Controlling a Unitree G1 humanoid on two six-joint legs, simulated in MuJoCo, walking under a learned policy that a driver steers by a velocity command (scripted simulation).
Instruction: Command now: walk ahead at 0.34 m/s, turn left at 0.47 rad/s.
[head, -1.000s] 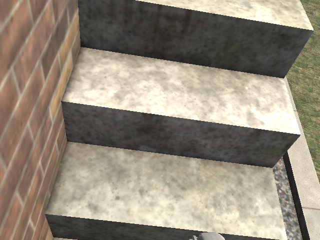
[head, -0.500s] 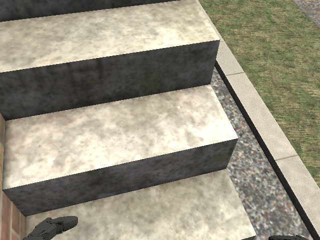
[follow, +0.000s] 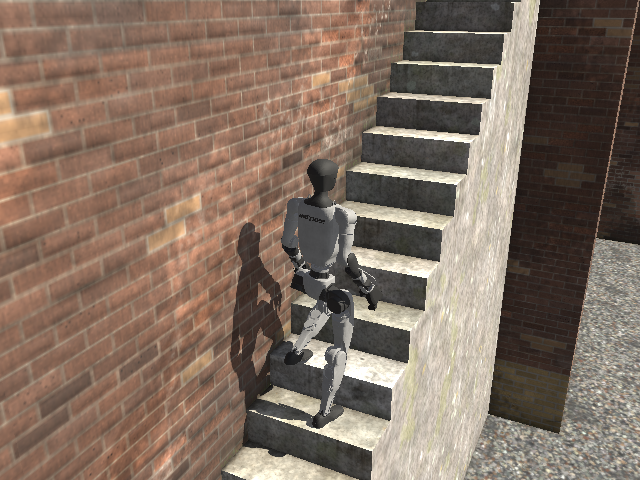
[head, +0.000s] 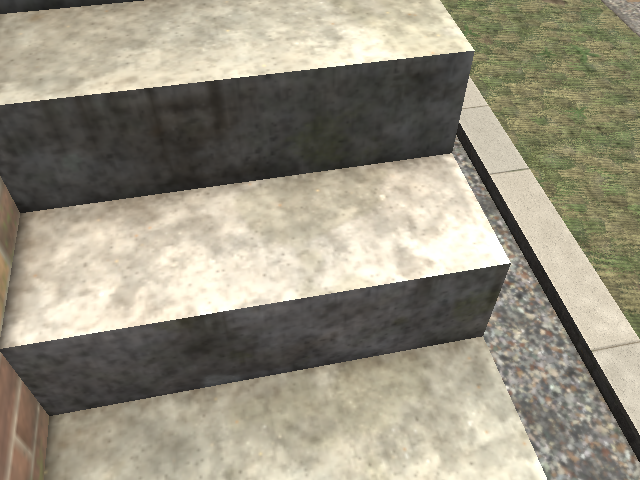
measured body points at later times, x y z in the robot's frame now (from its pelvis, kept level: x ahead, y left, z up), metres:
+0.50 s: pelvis +0.10 +0.06 +0.15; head +0.06 +0.09 +0.60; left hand +0.16 +0.30 +0.02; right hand +0.14 -0.22 +0.04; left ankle +0.08 +0.17 -0.56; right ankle +0.08 -0.10 -0.28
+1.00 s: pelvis +0.17 -0.03 +0.18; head +0.20 -0.03 +0.63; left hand +0.26 +0.26 +0.08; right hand +0.38 -0.24 +0.06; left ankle +0.08 +0.11 -0.46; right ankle +0.18 -0.17 -0.56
